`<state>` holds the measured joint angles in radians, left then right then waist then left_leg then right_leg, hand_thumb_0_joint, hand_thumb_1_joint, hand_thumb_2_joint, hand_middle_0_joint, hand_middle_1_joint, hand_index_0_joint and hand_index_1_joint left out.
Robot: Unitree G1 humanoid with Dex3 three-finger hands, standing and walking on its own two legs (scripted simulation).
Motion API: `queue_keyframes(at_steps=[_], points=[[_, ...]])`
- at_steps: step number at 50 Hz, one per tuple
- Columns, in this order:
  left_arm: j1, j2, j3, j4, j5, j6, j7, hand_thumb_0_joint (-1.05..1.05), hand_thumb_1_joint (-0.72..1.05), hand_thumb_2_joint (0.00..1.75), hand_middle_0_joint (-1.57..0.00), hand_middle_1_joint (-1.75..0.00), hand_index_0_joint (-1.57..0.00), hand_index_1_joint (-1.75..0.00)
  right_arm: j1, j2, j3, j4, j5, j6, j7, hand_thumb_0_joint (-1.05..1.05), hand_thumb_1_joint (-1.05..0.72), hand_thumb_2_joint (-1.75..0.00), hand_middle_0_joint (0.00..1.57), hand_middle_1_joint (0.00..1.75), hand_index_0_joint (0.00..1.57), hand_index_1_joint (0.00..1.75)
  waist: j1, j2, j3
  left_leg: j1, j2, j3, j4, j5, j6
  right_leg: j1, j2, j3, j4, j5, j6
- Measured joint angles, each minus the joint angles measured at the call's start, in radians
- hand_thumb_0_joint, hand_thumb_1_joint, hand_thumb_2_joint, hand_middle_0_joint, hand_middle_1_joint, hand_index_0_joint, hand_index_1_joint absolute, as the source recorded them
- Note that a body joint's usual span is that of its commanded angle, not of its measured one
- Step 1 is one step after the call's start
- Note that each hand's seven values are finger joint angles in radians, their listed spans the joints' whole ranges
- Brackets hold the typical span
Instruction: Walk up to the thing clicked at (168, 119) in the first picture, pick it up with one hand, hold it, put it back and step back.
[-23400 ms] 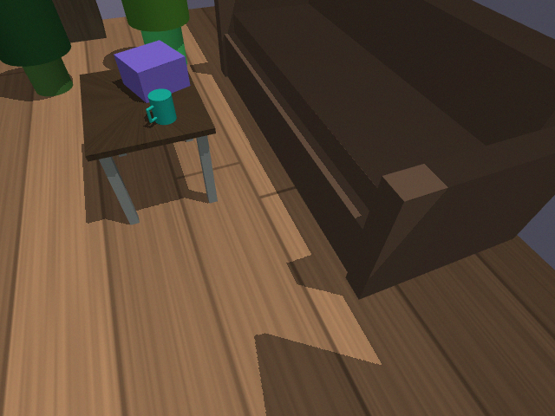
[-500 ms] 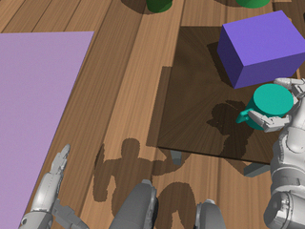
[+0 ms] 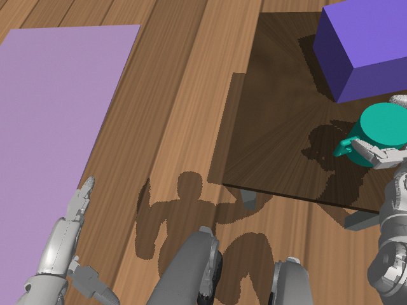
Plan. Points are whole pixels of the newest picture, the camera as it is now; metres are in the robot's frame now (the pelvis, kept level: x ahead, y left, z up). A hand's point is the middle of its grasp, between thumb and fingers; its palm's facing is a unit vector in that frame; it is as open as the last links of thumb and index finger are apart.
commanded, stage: lower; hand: right
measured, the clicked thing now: (367, 139) +0.48 -0.20 -0.06
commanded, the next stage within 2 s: loosen in 0.78 s
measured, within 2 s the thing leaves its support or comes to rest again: rests again in 0.62 s
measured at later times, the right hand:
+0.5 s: hand (379, 140) +0.49 -0.23 -0.08, palm faces +0.29 +0.96 -0.01, open 11.5 cm
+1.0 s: hand (377, 145) +0.49 -0.23 -0.10, palm faces +0.29 +0.96 -0.01, open 11.5 cm
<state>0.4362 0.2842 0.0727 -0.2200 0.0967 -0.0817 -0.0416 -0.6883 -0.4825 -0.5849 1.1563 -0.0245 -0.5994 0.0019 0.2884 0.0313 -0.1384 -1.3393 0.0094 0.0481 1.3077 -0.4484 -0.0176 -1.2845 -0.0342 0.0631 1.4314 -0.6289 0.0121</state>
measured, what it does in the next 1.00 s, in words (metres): lowers itself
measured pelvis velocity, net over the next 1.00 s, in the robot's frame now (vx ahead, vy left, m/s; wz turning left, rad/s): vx -0.02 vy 0.00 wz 0.02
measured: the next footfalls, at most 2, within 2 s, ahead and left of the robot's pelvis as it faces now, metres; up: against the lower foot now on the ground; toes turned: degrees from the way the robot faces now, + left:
none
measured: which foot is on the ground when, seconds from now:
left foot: down 0.00-1.00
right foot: down 0.00-1.00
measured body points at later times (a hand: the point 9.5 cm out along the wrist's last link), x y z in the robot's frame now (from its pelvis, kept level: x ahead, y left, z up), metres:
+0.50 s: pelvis -0.01 +0.00 -0.03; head +0.18 -0.07 +0.37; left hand +0.16 +0.26 +0.05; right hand +0.47 -0.28 -0.08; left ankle +0.08 +0.14 -0.59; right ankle +0.01 -0.12 -0.59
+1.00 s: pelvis -0.02 +0.00 -0.05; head +0.17 -0.08 +0.35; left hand +0.16 +0.25 +0.06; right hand +0.47 -0.28 -0.09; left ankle +0.08 +0.14 -0.59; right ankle +0.01 -0.12 -0.59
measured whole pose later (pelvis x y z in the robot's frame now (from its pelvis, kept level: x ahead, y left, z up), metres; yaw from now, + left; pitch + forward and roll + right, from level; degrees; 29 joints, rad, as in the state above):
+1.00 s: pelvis -0.02 +0.00 -0.05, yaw +1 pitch +31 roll +5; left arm 0.48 0.32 0.11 -0.40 0.09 -0.10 -0.06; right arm -0.72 -0.57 -0.63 1.14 -0.05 -0.61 0.00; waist 0.36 0.04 -0.14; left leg -1.55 0.01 0.06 1.49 -0.47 -0.02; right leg -1.51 -0.03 0.09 1.64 -0.67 0.01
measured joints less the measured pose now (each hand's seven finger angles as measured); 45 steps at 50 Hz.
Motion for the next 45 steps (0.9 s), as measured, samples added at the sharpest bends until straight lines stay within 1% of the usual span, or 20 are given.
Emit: queue_keyframes(at_steps=[7, 13, 19, 27, 38, 45], points=[[0.005, 0.007, 0.006, -0.039, 0.004, -0.009, -0.005, -0.01, -0.53, 0.05, -0.06, -0.06, -0.07, -0.06, 0.004, -0.023, -0.022, -0.016, -0.015, -0.010, -0.002, 0.01, 0.61, -1.01, 0.60, 1.02, 0.67, 1.07, 0.024, 0.010, 0.000, -0.064, -0.002, 0.004, 0.052, -0.010, 0.001, -0.065, -0.002, 0.007, 0.058, -0.016, 0.002], [0.016, 0.010, 0.008, -0.060, 0.007, -0.013, -0.010, -0.01, -0.53, 0.05, -0.06, -0.06, -0.07, -0.06, 0.002, -0.037, -0.027, -0.023, -0.020, -0.009, -0.007, 0.01, 0.61, -1.01, 0.60, 1.02, 0.67, 1.07, 0.036, 0.012, -0.006, -0.100, -0.004, 0.008, 0.079, -0.016, 0.000, -0.104, -0.004, 0.012, 0.093, -0.027, 0.001], [0.021, 0.020, 0.014, -0.075, 0.009, -0.012, -0.015, -0.01, -0.53, 0.05, -0.07, -0.06, -0.07, -0.06, -0.002, -0.047, -0.030, -0.022, -0.025, -0.011, -0.012, 0.01, 0.61, -1.01, 0.60, 1.02, 0.67, 1.07, 0.043, 0.011, -0.010, -0.127, -0.005, 0.008, 0.101, -0.021, -0.002, -0.132, -0.004, 0.013, 0.120, -0.035, 0.000], [0.026, 0.022, 0.018, -0.106, 0.002, -0.014, -0.018, -0.01, -0.53, 0.05, -0.07, -0.06, -0.07, -0.06, -0.006, -0.055, -0.033, -0.022, -0.026, -0.007, -0.009, 0.01, 0.61, -1.01, 0.60, 1.02, 0.66, 1.07, 0.053, 0.009, -0.008, -0.153, -0.002, 0.010, 0.125, -0.026, -0.005, -0.159, -0.001, 0.016, 0.147, -0.041, -0.003], [0.030, 0.035, 0.035, -0.137, -0.002, -0.016, -0.023, -0.01, -0.53, 0.05, -0.07, -0.06, -0.07, -0.05, -0.010, -0.070, -0.039, -0.019, -0.035, -0.008, -0.012, 0.01, 0.61, -1.01, 0.60, 1.02, 0.66, 1.07, 0.065, 0.016, -0.006, -0.186, -0.001, 0.009, 0.154, -0.027, -0.006, -0.193, 0.001, 0.018, 0.179, -0.045, -0.003], [0.036, 0.037, 0.039, -0.156, -0.006, -0.017, -0.023, -0.01, -0.53, 0.04, -0.06, -0.06, -0.07, -0.05, -0.019, -0.074, -0.041, -0.019, -0.023, -0.020, 0.001, 0.01, 0.61, -1.01, 0.60, 1.02, 0.66, 1.07, 0.064, 0.016, -0.005, -0.204, 0.001, 0.011, 0.169, -0.026, -0.005, -0.212, 0.004, 0.020, 0.195, -0.044, -0.003]])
